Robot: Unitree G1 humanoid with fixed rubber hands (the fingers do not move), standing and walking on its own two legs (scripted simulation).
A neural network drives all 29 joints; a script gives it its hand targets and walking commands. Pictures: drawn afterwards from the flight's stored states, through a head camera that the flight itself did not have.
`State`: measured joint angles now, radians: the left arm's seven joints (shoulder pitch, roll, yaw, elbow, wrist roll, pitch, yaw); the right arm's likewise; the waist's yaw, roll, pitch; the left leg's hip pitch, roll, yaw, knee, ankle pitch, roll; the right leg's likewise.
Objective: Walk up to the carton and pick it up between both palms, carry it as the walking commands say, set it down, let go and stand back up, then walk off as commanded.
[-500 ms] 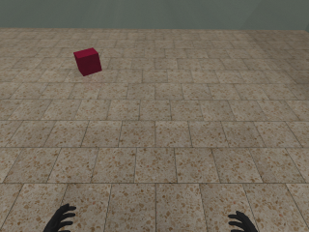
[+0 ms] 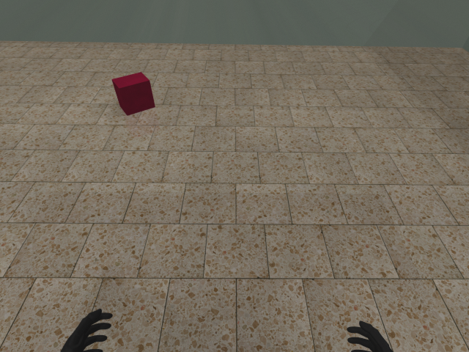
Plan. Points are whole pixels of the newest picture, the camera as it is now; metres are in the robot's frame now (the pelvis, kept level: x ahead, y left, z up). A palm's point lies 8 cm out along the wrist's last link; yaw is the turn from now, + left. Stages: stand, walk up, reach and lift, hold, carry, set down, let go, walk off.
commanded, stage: walk up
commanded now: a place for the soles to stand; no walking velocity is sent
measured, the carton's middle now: (134, 93) +2.10 +0.77 -0.63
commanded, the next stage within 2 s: none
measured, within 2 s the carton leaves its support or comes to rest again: neither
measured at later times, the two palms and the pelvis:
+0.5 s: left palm out of the picture +0.23 +0.44 -0.03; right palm (354, 306) +0.24 -0.21 -0.06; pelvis +0.12 +0.10 +0.01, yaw +6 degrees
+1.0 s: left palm (28, 226) +0.40 +0.45 -0.03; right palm (315, 227) +0.43 -0.19 -0.09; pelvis +0.31 +0.11 +0.00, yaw +8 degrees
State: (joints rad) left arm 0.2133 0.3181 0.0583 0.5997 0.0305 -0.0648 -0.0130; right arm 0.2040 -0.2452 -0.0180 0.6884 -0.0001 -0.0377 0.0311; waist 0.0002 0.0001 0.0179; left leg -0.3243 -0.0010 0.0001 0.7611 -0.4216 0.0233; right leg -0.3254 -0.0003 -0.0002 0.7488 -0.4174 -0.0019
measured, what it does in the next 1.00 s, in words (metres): walks ahead: left foot, then right foot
